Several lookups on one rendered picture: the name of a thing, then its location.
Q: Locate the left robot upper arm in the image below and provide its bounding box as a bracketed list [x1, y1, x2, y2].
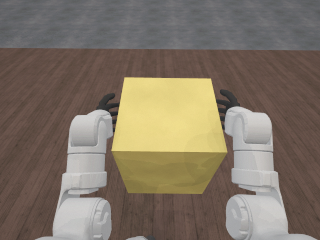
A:
[35, 197, 112, 240]

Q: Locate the robot left hand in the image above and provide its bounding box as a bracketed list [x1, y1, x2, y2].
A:
[96, 93, 120, 132]

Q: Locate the robot right hand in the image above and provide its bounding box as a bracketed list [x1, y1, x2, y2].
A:
[215, 89, 240, 130]

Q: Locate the right robot upper arm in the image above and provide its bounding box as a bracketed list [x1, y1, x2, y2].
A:
[225, 194, 317, 240]

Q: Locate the right robot forearm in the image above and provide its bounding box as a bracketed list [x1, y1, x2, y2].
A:
[224, 106, 288, 231]

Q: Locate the carton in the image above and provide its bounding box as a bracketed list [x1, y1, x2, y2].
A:
[111, 77, 228, 194]

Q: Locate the left robot forearm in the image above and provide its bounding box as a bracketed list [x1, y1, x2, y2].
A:
[52, 109, 113, 235]

